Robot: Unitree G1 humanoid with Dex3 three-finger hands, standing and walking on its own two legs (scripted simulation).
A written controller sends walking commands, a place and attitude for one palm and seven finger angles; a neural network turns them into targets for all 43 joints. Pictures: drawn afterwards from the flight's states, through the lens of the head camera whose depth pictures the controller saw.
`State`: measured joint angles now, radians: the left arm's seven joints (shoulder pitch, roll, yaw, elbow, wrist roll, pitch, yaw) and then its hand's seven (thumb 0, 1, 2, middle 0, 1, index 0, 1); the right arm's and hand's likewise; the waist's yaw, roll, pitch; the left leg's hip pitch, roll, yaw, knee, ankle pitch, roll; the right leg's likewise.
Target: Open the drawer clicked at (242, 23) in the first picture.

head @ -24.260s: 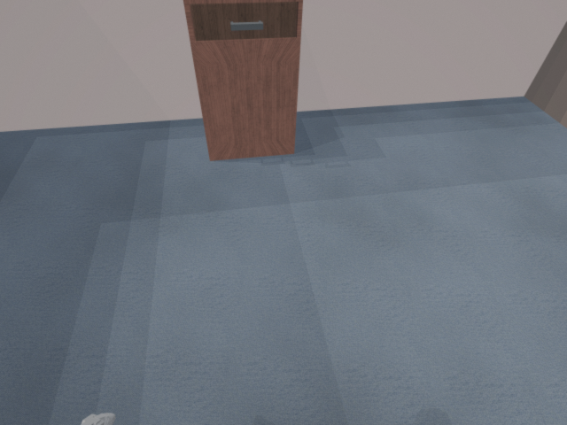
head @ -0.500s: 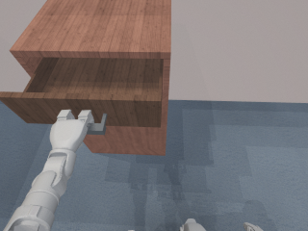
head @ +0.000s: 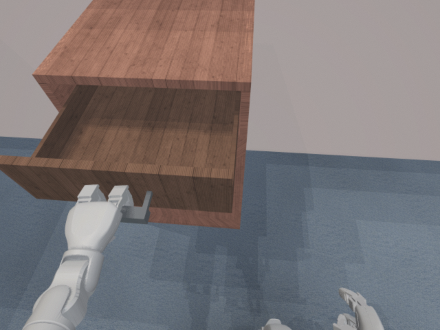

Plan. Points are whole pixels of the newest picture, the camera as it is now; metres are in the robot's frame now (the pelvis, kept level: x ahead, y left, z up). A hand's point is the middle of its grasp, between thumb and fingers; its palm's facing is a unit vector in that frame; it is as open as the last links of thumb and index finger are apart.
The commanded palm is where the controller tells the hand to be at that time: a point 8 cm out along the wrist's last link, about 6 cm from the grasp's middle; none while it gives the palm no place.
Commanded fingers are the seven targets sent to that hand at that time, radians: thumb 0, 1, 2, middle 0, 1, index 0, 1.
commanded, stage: pull the drawer open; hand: left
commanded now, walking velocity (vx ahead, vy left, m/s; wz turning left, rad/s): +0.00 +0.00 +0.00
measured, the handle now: (115, 203) +0.34 +0.23 +0.00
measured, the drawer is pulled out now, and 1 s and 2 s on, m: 0.23 0.30 0.29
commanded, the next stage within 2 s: open the thumb to release the handle in 0.88 s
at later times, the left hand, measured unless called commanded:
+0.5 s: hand (98, 258) +0.24 +0.24 -0.02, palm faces -0.02 -0.04 -1.00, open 5.7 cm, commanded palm +0.21 +0.25 +0.03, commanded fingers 0.00 0.90 0.90 -0.40 -1.35 -0.40 -1.35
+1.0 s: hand (95, 269) +0.22 +0.24 -0.02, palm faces -0.02 -0.06 -1.00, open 5.8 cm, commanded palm +0.21 +0.26 +0.03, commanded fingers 0.00 0.76 0.84 -0.39 -1.34 -0.39 -1.34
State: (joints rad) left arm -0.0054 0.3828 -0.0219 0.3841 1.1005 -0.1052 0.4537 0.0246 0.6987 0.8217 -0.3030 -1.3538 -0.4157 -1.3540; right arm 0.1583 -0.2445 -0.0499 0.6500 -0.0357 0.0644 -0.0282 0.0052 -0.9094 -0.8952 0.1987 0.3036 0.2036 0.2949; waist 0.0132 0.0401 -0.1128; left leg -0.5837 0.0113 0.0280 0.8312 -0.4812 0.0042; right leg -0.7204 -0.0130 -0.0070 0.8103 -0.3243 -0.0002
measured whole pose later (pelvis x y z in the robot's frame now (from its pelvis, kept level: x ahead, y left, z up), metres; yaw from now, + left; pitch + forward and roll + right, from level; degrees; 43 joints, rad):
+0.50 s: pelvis +0.00 +0.00 +0.00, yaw +0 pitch +12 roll +0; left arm 0.23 0.38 -0.01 0.18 1.10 -0.09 0.47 0.03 0.69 0.81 -0.31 -1.35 -0.42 -1.35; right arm 0.12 -0.23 -0.04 0.63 -0.05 0.05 -0.03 0.01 -0.91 -0.90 0.20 0.30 0.20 0.29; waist 0.03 0.04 -0.10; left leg -0.57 0.01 0.03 0.85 -0.50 0.00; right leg -0.71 -0.01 -0.01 0.85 -0.35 -0.01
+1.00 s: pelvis +0.02 +0.00 -0.01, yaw -1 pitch +14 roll +0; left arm 0.46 0.38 0.03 -0.01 1.08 -0.09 0.50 0.03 0.69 0.75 -0.30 -1.35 -0.42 -1.35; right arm 0.12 -0.23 -0.03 0.59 -0.06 0.05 0.00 0.01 -0.91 -0.90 0.20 0.30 0.20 0.29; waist 0.02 0.03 -0.12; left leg -0.58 0.02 0.05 0.89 -0.55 0.00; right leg -0.74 0.00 0.01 0.89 -0.39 0.00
